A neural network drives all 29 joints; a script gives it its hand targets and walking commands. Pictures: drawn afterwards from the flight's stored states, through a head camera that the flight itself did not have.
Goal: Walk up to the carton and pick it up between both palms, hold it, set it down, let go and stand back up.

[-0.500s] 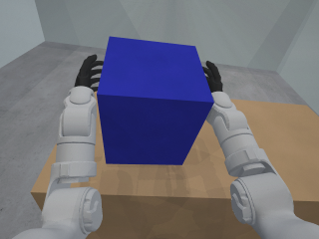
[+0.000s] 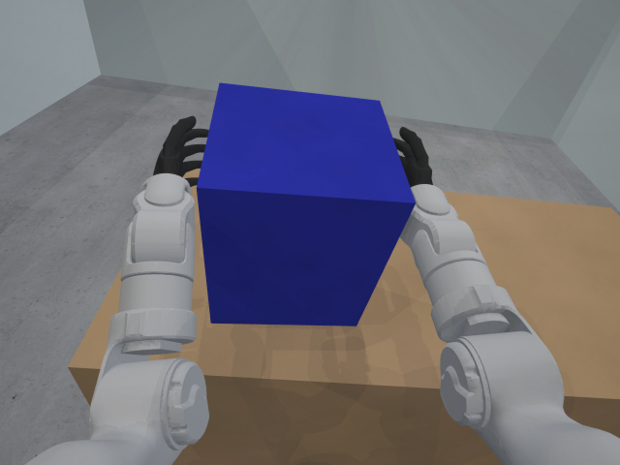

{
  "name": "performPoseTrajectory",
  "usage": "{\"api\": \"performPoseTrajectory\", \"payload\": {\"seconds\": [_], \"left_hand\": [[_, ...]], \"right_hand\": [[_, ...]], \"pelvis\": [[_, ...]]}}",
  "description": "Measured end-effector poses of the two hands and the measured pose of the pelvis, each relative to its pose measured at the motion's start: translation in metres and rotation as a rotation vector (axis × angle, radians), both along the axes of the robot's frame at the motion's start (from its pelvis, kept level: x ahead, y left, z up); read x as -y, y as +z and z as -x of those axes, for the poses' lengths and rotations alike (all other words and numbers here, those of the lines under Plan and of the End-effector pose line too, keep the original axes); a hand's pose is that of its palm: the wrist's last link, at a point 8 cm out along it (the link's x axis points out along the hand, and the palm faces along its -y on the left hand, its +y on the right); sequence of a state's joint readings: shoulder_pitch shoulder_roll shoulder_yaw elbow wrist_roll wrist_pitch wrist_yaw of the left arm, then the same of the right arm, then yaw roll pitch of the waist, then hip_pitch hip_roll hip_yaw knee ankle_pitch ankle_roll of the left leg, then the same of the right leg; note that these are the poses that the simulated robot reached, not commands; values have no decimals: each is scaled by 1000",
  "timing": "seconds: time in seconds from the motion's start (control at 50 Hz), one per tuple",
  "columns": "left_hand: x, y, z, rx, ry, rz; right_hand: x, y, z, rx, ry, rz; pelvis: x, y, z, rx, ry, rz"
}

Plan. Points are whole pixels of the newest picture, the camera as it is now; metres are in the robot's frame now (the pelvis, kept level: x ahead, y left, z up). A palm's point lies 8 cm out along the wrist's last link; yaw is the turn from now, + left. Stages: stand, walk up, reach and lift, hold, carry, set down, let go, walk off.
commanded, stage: set down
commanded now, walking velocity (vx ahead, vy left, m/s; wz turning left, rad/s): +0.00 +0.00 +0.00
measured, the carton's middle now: (293, 214) +0.41 +0.02 +0.16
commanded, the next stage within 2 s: none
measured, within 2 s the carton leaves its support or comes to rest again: rests again in 1.82 s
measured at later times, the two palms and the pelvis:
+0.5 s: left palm (188, 201) +0.39 +0.15 +0.19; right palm (416, 202) +0.41 -0.15 +0.20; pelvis +0.00 -0.01 +0.00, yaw -2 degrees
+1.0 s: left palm (200, 222) +0.39 +0.14 +0.15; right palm (413, 220) +0.42 -0.16 +0.16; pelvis +0.01 -0.01 +0.00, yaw -3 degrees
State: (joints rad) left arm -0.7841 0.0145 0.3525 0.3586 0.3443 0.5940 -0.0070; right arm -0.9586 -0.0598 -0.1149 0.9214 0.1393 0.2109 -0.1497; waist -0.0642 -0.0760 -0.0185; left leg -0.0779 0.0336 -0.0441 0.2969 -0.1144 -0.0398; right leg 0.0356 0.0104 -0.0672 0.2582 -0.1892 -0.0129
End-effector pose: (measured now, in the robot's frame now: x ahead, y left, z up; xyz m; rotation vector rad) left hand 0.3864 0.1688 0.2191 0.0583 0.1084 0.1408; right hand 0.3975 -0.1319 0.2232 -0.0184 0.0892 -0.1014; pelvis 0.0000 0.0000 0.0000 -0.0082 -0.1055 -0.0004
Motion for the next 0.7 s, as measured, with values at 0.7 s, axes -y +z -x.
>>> {"api": "performPoseTrajectory", "payload": {"seconds": [0.7], "left_hand": [[17,-51,0,-89,62,4]], "right_hand": [[15,-47,-16,-70,58,26]], "pelvis": [[12,0,-3,-79,-21,-4]]}}
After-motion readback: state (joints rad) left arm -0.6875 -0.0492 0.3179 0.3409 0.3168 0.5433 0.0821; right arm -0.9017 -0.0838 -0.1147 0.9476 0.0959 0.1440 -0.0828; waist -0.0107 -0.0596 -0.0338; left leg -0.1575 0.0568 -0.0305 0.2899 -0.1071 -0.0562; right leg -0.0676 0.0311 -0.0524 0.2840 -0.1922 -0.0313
